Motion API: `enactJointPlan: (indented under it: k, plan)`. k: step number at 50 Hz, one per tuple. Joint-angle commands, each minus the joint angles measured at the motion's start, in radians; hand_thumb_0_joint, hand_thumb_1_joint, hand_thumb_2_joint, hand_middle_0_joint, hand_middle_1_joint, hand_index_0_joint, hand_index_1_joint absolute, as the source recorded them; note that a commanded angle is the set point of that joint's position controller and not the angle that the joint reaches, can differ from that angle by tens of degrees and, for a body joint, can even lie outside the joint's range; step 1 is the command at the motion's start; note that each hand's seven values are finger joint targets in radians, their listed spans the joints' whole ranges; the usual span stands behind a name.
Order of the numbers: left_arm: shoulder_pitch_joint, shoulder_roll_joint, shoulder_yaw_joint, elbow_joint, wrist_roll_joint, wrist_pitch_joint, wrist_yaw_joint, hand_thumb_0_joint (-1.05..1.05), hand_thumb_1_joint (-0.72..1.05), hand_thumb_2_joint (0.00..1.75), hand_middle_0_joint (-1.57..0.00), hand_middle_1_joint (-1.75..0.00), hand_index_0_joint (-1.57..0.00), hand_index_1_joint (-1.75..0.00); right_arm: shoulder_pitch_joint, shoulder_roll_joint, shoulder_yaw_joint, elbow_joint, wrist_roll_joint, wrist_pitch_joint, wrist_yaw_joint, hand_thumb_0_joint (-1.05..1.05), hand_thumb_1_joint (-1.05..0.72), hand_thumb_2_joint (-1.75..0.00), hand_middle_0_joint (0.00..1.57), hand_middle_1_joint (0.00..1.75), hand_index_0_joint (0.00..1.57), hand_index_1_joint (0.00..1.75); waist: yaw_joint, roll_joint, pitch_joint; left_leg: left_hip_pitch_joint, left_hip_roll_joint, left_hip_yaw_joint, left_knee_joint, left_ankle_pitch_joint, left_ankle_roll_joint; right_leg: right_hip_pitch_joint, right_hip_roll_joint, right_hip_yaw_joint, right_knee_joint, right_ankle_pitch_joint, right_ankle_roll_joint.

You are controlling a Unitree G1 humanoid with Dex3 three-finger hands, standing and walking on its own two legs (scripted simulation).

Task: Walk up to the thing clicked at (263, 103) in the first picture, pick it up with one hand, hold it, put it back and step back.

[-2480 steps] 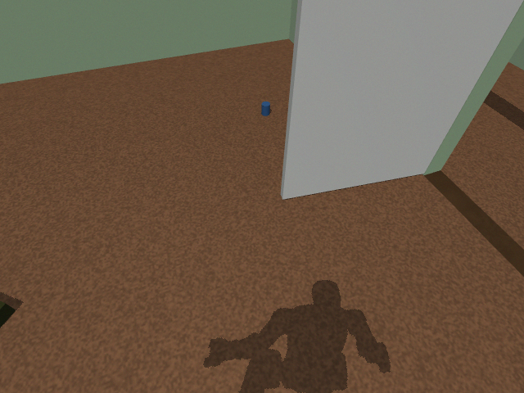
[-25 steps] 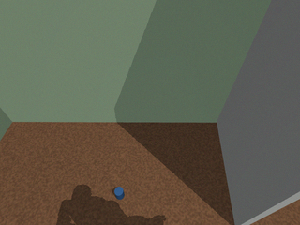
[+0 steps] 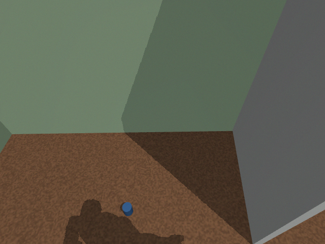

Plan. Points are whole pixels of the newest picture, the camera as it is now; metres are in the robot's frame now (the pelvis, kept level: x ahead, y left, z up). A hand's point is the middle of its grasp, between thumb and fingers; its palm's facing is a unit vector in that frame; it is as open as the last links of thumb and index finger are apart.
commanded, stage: stand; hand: left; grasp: from above
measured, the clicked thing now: (127, 209) +0.44 +0.23 -0.74
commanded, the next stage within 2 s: step back in 1.36 s
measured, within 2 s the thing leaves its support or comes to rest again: neither
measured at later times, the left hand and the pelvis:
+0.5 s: hand out of the picture +0.08 +0.23 -0.16, palm faces +0.00 -0.95 -0.33, open 7.4 cm; pelvis +0.01 -0.01 +0.00, yaw -1 degrees
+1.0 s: hand out of the picture +0.08 +0.24 -0.16, palm faces -0.02 -0.94 -0.33, open 7.4 cm; pelvis +0.01 -0.01 +0.00, yaw -1 degrees
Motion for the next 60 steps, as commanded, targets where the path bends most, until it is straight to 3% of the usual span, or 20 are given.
enactJointPlan:
  k: [1,9,13,23,31,34,39,42,47,53,60]
  plan:
    - [-0.050,0.210,0.043,-0.055,-0.002,-0.018,0.016,0.00,0.90,0.90,-0.20,-0.30,-0.20,-0.30,-0.037,-0.180,-0.023,-0.053,0.001,-0.020,-0.014,0.00,-0.90,-0.90,0.20,0.30,0.20,0.30,-0.009,-0.017,-0.024,-0.021,0.098,-0.091,-0.095,0.030,0.023,-0.016,-0.076,0.084,-0.081,0.024,-0.038]
    - [-0.052,0.200,0.035,-0.048,-0.002,-0.019,0.009,0.00,0.90,0.90,-0.20,-0.30,-0.20,-0.30,-0.056,-0.198,-0.021,-0.045,0.003,-0.024,-0.012,0.00,-0.90,-0.90,0.20,0.30,0.20,0.30,0.000,-0.021,-0.020,-0.018,0.105,-0.089,-0.096,0.061,0.020,-0.016,-0.075,0.081,-0.091,0.020,-0.039]
    - [-0.066,0.207,0.037,-0.051,-0.005,-0.023,0.010,0.00,0.90,0.90,-0.20,-0.30,-0.20,-0.30,-0.062,-0.202,-0.022,-0.044,0.005,-0.027,-0.012,0.00,-0.90,-0.90,0.20,0.30,0.20,0.30,-0.007,-0.014,-0.071,0.029,0.113,-0.082,-0.079,0.144,0.019,0.005,-0.083,0.083,-0.081,0.125,-0.043]
    - [-0.084,0.218,0.035,-0.047,-0.009,-0.021,0.007,0.00,0.90,0.90,-0.20,-0.30,-0.20,-0.30,-0.067,-0.202,-0.017,-0.032,0.005,-0.024,-0.010,0.00,-0.90,-0.90,0.20,0.30,0.20,0.30,-0.010,-0.015,-0.049,0.008,0.114,-0.073,-0.108,0.076,0.017,-0.001,-0.079,0.088,-0.095,0.074,-0.043]
    - [-0.092,0.228,0.035,-0.051,-0.011,-0.023,0.005,0.00,0.90,0.90,-0.20,-0.30,-0.20,-0.30,-0.083,-0.212,-0.019,-0.034,0.005,-0.028,-0.009,0.00,-0.90,-0.90,0.20,0.30,0.20,0.30,-0.010,-0.002,-0.073,0.029,0.121,-0.069,-0.102,0.130,0.016,0.011,-0.083,0.090,-0.085,0.123,-0.047]
    - [-0.093,0.233,0.035,-0.050,-0.012,-0.023,0.002,0.00,0.90,0.90,-0.20,-0.30,-0.20,-0.30,-0.073,-0.211,-0.016,-0.029,0.006,-0.028,-0.007,0.00,-0.90,-0.90,0.20,0.30,0.20,0.30,-0.013,0.004,-0.059,0.004,0.119,-0.070,-0.117,0.079,0.016,0.012,-0.080,0.092,-0.091,0.088,-0.045]
    - [-0.083,0.224,0.031,-0.048,-0.010,-0.021,0.000,0.00,0.90,0.90,-0.20,-0.30,-0.20,-0.30,-0.082,-0.220,-0.017,-0.031,0.007,-0.027,-0.006,0.00,-0.90,-0.90,0.20,0.30,0.20,0.30,-0.007,-0.006,-0.047,0.010,0.118,-0.073,-0.120,0.064,0.014,-0.017,-0.075,0.090,-0.099,0.059,-0.044]
    - [-0.089,0.237,0.033,-0.054,-0.011,-0.024,-0.001,0.00,0.90,0.90,-0.20,-0.30,-0.20,-0.30,-0.082,-0.221,-0.016,-0.034,0.005,-0.031,-0.006,0.00,-0.90,-0.90,0.20,0.30,0.20,0.30,-0.009,0.001,-0.076,0.023,0.123,-0.071,-0.114,0.109,0.016,0.007,-0.084,0.094,-0.085,0.102,-0.049]
    - [-0.090,0.234,0.029,-0.051,-0.012,-0.022,-0.001,0.00,0.90,0.90,-0.20,-0.30,-0.20,-0.30,-0.080,-0.220,-0.014,-0.031,0.007,-0.027,-0.004,0.00,-0.90,-0.90,0.20,0.30,0.20,0.30,-0.011,-0.019,-0.050,0.005,0.118,-0.072,-0.119,0.070,0.013,-0.011,-0.078,0.091,-0.097,0.057,-0.047]
    - [-0.087,0.240,0.031,-0.053,-0.014,-0.025,-0.002,0.00,0.90,0.90,-0.20,-0.30,-0.20,-0.30,-0.083,-0.226,-0.015,-0.033,0.008,-0.030,-0.004,0.00,-0.90,-0.90,0.20,0.30,0.20,0.30,-0.010,-0.003,-0.090,0.039,0.126,-0.069,-0.104,0.145,0.018,0.008,-0.083,0.094,-0.077,0.148,-0.051]
    - [-0.084,0.238,0.028,-0.051,-0.014,-0.023,-0.002,0.00,0.90,0.90,-0.20,-0.30,-0.20,-0.30,-0.085,-0.227,-0.012,-0.031,0.009,-0.028,-0.005,0.00,-0.90,-0.90,0.20,0.30,0.20,0.30,-0.010,-0.006,-0.061,0.037,0.125,-0.066,-0.104,0.121,0.011,-0.014,-0.079,0.095,-0.086,0.131,-0.048]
